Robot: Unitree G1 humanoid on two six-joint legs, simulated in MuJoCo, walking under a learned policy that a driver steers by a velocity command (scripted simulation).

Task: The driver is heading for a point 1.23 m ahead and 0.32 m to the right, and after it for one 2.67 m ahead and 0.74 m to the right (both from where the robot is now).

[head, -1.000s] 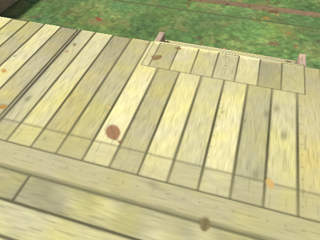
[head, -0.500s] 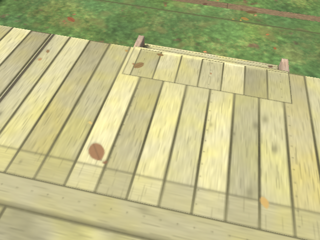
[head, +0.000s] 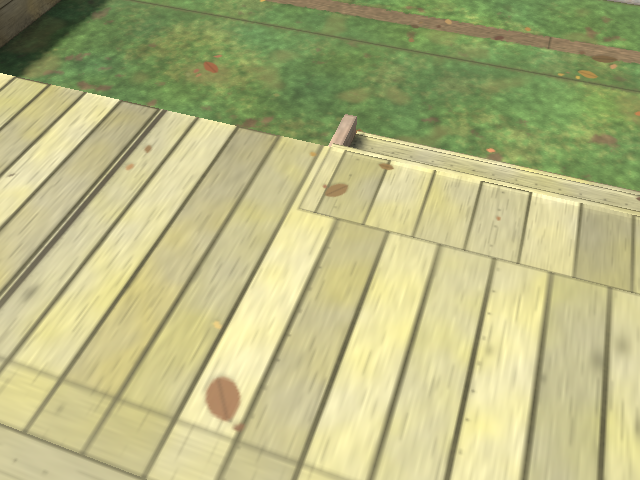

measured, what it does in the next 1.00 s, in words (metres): walks ahead, turning right: left foot, then right foot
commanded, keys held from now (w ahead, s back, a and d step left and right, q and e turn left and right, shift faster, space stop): w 0.16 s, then w+e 0.84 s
